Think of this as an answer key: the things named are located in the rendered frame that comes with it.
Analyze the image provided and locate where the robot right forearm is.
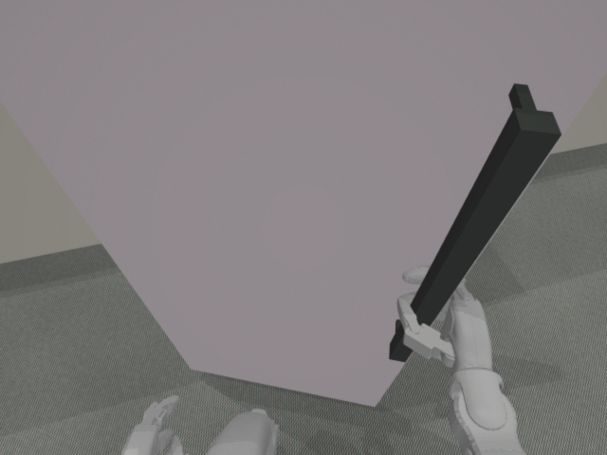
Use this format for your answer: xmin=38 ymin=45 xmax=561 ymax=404
xmin=448 ymin=368 xmax=526 ymax=455

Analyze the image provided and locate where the fridge door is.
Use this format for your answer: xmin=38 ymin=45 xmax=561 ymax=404
xmin=0 ymin=0 xmax=607 ymax=407

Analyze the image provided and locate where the right robot hand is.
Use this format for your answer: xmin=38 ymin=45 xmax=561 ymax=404
xmin=397 ymin=264 xmax=492 ymax=375

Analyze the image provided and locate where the left robot thigh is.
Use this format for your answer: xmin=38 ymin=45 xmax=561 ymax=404
xmin=205 ymin=412 xmax=279 ymax=455

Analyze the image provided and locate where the left robot hand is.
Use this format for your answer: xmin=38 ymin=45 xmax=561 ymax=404
xmin=121 ymin=395 xmax=188 ymax=455

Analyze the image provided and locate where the handle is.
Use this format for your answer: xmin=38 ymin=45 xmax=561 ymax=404
xmin=389 ymin=83 xmax=561 ymax=362

